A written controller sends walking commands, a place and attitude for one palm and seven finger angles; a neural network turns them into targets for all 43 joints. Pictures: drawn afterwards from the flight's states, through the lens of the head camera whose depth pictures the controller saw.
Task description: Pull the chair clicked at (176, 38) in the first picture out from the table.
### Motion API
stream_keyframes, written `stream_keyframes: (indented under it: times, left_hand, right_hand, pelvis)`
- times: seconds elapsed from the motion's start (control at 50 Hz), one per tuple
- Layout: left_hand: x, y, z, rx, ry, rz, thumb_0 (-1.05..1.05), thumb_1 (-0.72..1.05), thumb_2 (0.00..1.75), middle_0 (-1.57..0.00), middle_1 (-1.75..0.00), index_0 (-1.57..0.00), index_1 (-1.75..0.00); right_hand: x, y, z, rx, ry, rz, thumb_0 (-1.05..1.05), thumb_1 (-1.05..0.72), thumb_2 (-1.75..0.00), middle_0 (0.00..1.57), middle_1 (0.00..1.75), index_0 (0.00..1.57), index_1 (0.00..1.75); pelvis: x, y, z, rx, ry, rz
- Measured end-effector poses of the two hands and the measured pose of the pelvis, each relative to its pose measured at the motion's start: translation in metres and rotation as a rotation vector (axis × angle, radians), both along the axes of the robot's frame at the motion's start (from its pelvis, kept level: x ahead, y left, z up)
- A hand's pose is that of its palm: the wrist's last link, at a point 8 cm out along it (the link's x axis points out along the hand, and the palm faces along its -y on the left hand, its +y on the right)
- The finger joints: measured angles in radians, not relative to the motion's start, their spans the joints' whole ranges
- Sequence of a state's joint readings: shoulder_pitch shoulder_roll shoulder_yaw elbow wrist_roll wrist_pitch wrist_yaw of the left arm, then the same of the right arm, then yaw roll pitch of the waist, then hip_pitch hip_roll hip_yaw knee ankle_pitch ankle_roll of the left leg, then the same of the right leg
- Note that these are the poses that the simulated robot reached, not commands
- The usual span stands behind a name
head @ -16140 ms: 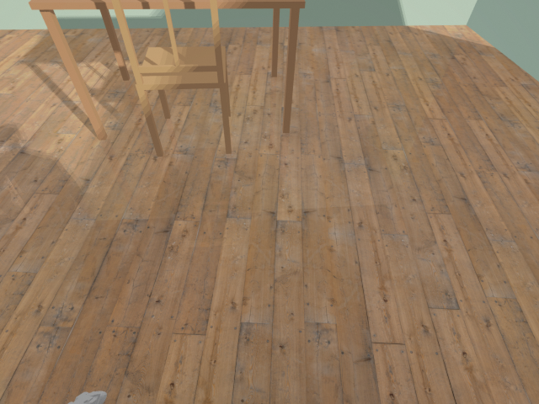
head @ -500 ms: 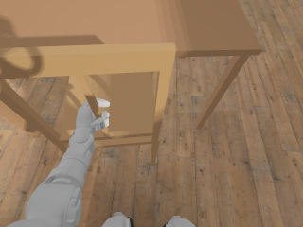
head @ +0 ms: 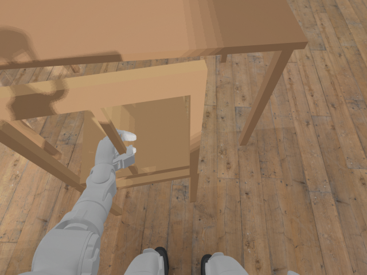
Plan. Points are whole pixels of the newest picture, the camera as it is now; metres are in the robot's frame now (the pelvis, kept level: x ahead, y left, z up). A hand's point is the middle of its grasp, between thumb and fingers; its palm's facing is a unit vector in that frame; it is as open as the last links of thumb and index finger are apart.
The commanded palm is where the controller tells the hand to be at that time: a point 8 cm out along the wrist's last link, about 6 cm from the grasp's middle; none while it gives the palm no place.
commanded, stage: step backward, pulling the chair out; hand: left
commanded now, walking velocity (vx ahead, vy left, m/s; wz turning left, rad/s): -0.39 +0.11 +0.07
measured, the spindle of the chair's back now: (120, 147) +0.41 +0.16 -0.05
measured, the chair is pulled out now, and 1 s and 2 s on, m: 0.15 0.22 0.33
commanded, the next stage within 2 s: none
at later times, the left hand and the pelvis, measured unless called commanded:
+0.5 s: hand (128, 173) +0.34 +0.13 -0.06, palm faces +0.04 -0.98 -0.18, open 5.1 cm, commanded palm +0.35 +0.19 -0.05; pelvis -0.02 +0.00 +0.00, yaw +1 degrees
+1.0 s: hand (126, 179) +0.33 +0.14 -0.06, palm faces +0.03 -0.98 -0.19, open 5.2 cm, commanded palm +0.33 +0.19 -0.05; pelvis -0.06 +0.00 +0.00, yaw +1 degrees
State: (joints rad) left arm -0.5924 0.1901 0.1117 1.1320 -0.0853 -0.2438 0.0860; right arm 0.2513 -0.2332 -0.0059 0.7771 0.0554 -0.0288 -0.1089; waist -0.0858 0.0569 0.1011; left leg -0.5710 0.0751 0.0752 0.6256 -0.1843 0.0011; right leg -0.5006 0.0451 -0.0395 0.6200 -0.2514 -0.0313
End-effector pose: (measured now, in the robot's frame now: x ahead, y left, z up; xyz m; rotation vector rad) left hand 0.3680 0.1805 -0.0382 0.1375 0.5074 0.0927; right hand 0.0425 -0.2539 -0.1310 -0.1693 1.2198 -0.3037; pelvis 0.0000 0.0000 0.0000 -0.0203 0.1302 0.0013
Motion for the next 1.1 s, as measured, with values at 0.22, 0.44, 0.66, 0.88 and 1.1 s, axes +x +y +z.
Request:
stream_keyframes:
  times: [0.22,0.44,0.66,0.88,1.1]
  left_hand:
    - [-0.029,-0.003,0.000,0.003,0.002,-0.047,0.02,0.74,0.81,-0.35,-1.16,-0.49,-1.45]
    - [-0.041,0.003,0.000,0.016,-0.010,-0.041,0.03,0.72,0.83,-0.36,-1.20,-0.49,-1.45]
    - [-0.046,0.004,0.002,0.021,0.010,-0.015,0.03,0.72,0.83,-0.37,-1.18,-0.49,-1.45]
    - [-0.048,0.008,0.001,0.020,-0.001,-0.078,0.03,0.72,0.82,-0.34,-1.23,-0.49,-1.45]
    - [-0.074,0.005,0.002,0.039,0.002,0.012,0.04,0.70,0.84,-0.38,-1.23,-0.49,-1.45]
  right_hand:
    - [0.008,-0.023,0.020,-0.117,-0.081,0.028,0.01,-0.90,-0.90,0.20,0.30,0.20,0.30]
    - [0.025,0.007,0.006,-0.038,-0.147,0.087,0.01,-0.90,-0.90,0.20,0.30,0.20,0.30]
    - [0.017,0.000,0.006,-0.037,-0.099,0.095,0.01,-0.90,-0.90,0.21,0.30,0.21,0.30]
    - [-0.006,-0.002,0.018,-0.095,-0.095,0.071,0.01,-0.90,-0.90,0.20,0.30,0.20,0.30]
    - [-0.054,-0.003,-0.004,-0.003,-0.045,0.056,0.01,-0.90,-0.90,0.21,0.30,0.20,0.30]
  pelvis:
    - [-0.013,0.011,0.002,0.003,-0.048,0.010]
    - [-0.021,0.003,-0.004,0.012,-0.080,0.005]
    - [-0.020,0.005,0.003,0.024,-0.047,0.028]
    - [-0.050,0.013,0.002,0.039,-0.054,0.006]
    - [-0.076,-0.005,-0.002,0.039,-0.061,0.031]
